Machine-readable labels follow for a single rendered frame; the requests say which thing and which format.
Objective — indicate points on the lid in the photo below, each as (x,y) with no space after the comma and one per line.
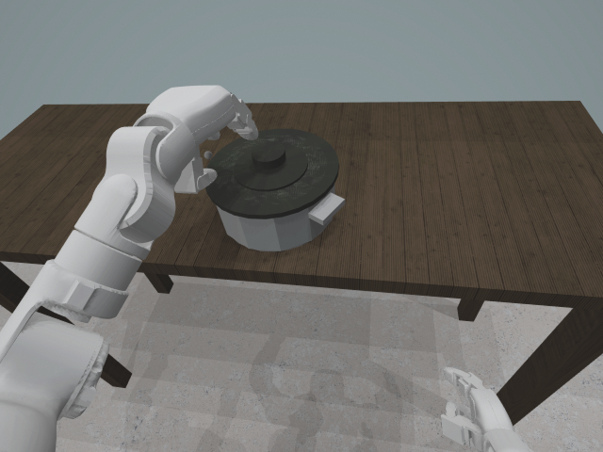
(307,175)

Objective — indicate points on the left robot upper arm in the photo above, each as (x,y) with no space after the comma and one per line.
(50,371)

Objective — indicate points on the knob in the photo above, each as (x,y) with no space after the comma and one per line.
(268,155)

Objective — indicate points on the table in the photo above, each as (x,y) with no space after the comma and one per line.
(495,201)

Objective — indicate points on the left robot hand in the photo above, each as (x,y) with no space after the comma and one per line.
(205,110)

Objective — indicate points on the pot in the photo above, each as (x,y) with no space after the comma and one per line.
(286,233)

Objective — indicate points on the right robot hand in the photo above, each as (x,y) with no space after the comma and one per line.
(467,425)

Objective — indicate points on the robot right forearm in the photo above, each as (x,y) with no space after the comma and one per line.
(503,440)

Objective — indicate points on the robot left forearm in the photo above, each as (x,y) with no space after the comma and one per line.
(131,207)

